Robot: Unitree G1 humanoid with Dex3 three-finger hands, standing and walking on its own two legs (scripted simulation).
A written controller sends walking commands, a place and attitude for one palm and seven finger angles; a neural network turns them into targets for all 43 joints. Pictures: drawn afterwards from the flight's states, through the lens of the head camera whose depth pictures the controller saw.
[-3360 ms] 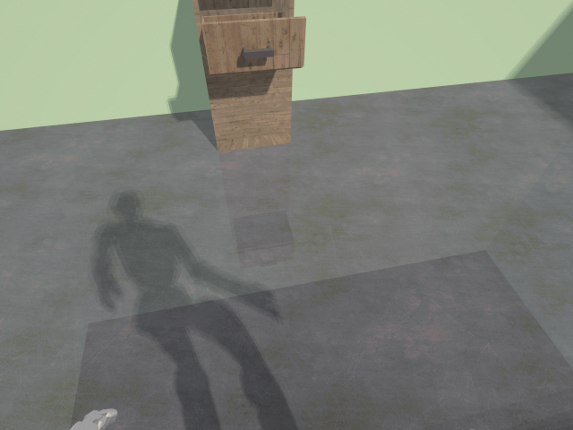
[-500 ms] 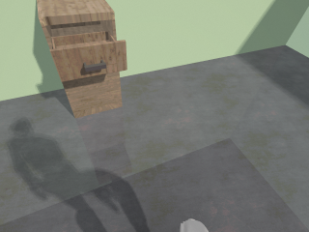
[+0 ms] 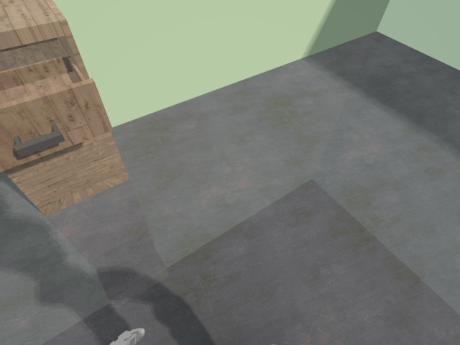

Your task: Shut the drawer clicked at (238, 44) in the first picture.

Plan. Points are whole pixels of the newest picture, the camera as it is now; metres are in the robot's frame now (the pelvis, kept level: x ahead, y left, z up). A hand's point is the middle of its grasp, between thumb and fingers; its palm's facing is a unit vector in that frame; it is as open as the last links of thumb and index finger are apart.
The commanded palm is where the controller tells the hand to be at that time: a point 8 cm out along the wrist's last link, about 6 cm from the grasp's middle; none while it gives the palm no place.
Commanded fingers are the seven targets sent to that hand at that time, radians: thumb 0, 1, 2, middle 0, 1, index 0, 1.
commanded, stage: walk to a spot facing it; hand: left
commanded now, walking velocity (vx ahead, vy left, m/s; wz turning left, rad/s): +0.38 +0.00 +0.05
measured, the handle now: (38, 138) +0.61 +0.52 -0.07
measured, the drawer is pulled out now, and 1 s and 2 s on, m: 0.30 0.30 0.30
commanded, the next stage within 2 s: turn to face it in 0.28 s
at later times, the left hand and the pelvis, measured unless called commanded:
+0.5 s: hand (110, 323) +0.19 +0.24 -0.17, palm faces +0.09 -0.98 -0.17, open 7.3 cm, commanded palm none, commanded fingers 0.00 0.90 0.90 -0.20 -0.30 -0.20 -0.30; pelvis +0.21 +0.07 +0.01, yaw +2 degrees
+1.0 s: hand (124, 267) +0.29 +0.23 -0.13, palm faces +0.35 -0.90 -0.25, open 7.3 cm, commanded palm none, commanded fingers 0.00 0.90 0.90 -0.20 -0.30 -0.20 -0.30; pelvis +0.27 +0.03 +0.02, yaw +20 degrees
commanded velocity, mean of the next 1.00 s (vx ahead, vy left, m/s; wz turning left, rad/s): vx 0.11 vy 0.00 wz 0.37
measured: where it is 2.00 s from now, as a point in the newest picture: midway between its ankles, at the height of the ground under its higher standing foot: (197, 325)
